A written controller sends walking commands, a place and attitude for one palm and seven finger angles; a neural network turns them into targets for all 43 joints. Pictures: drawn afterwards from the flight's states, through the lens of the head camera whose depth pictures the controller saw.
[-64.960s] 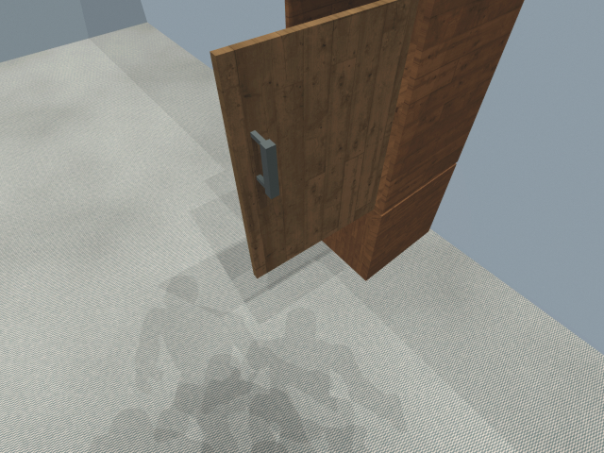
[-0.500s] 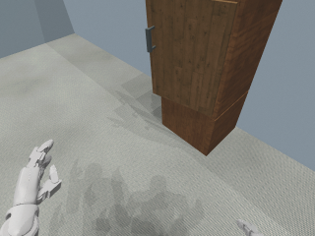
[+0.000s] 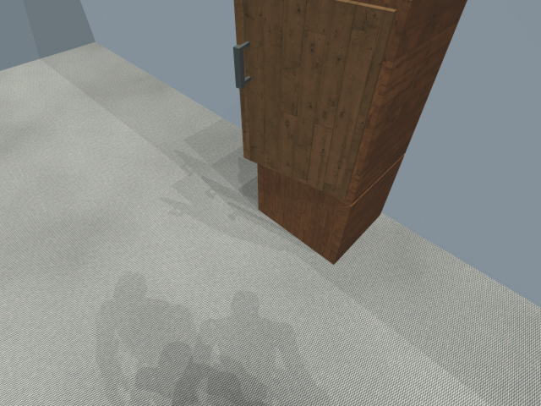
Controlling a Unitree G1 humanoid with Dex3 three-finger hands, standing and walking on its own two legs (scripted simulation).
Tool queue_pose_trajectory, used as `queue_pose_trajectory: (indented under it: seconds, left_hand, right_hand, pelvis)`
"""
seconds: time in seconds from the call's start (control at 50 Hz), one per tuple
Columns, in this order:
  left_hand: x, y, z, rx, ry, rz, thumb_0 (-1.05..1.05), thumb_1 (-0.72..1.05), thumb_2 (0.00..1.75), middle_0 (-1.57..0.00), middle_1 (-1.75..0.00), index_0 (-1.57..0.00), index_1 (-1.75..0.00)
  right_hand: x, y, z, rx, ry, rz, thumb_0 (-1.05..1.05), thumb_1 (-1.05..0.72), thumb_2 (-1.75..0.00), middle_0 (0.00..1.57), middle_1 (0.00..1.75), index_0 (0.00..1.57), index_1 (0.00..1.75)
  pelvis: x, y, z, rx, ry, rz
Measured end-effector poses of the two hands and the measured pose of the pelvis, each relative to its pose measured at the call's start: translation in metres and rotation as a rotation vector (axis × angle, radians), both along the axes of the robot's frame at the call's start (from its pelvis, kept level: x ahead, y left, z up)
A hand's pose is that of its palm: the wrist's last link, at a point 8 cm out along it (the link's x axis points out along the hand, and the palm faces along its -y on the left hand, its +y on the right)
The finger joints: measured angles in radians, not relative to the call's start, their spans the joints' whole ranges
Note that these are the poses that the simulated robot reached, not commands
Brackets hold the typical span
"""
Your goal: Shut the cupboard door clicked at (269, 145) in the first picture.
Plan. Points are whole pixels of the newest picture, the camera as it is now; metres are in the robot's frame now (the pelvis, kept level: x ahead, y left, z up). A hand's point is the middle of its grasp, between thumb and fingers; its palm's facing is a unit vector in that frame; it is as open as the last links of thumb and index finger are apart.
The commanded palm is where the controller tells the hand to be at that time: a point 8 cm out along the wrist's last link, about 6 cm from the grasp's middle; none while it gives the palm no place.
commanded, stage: let the arm hang, fingers relaxed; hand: left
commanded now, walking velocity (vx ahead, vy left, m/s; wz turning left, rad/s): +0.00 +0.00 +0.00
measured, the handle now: (243, 65) +0.99 +0.14 +0.04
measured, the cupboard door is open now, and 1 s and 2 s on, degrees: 11 11 11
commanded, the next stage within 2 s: look to check the result in 0.50 s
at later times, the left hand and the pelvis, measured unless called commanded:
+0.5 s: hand out of the picture -0.04 +0.15 -0.18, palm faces +0.05 -0.99 -0.13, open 7.4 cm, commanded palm none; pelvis +0.00 +0.01 +0.00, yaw -1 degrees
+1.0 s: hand out of the picture -0.02 +0.18 -0.17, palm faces +0.02 -0.98 -0.21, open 7.4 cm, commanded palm none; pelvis -0.01 +0.01 +0.00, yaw -1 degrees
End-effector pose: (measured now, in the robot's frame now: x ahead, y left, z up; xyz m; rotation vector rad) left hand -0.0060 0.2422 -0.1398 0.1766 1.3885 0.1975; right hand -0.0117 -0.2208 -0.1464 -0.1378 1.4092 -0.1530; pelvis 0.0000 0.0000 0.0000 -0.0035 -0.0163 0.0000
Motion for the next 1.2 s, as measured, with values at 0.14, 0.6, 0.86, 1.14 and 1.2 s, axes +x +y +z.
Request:
queue_pose_trajectory:
  seconds: [0.14,0.6,0.86,1.14,1.2]
  left_hand:
    - [-0.022,-0.009,0.000,-0.017,0.060,0.014,0.01,0.91,0.90,-0.20,-0.30,-0.20,-0.30]
    - [-0.040,-0.040,-0.010,-0.100,0.076,0.028,0.01,0.90,0.90,-0.20,-0.30,-0.20,-0.30]
    - [-0.035,-0.017,-0.004,-0.047,0.077,0.009,0.01,0.90,0.90,-0.20,-0.30,-0.20,-0.30]
    - [-0.003,-0.004,-0.002,-0.022,0.009,-0.023,0.01,0.90,0.90,-0.20,-0.30,-0.20,-0.30]
    - [0.004,-0.002,-0.001,-0.020,-0.006,-0.031,0.01,0.90,0.90,-0.20,-0.30,-0.20,-0.30]
  right_hand:
    - [-0.027,0.019,-0.005,0.041,0.064,-0.029,0.00,-0.91,-0.90,0.20,0.30,0.20,0.30]
    - [-0.026,0.026,-0.002,0.032,0.026,-0.049,0.00,-0.91,-0.90,0.20,0.30,0.20,0.30]
    - [-0.029,0.018,-0.002,0.021,0.037,-0.050,0.00,-0.91,-0.90,0.20,0.30,0.20,0.30]
    - [-0.013,-0.001,0.002,-0.018,0.005,-0.035,0.00,-0.91,-0.90,0.20,0.30,0.20,0.30]
    - [-0.007,-0.005,0.003,-0.026,-0.007,-0.028,0.00,-0.91,-0.90,0.20,0.30,0.20,0.30]
  pelvis:
    - [0.000,0.004,0.001,0.003,-0.004,-0.010]
    - [-0.005,0.007,0.001,0.003,-0.008,-0.018]
    - [-0.008,0.008,0.001,0.004,-0.004,-0.023]
    - [-0.007,0.007,0.002,0.004,-0.007,-0.022]
    - [-0.007,0.007,0.002,0.004,-0.006,-0.021]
